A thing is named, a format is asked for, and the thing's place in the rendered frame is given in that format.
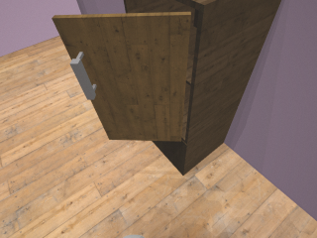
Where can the cupboard door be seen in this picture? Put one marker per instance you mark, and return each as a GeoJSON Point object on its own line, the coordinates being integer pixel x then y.
{"type": "Point", "coordinates": [138, 62]}

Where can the handle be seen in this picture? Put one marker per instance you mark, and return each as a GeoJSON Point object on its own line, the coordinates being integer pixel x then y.
{"type": "Point", "coordinates": [82, 77]}

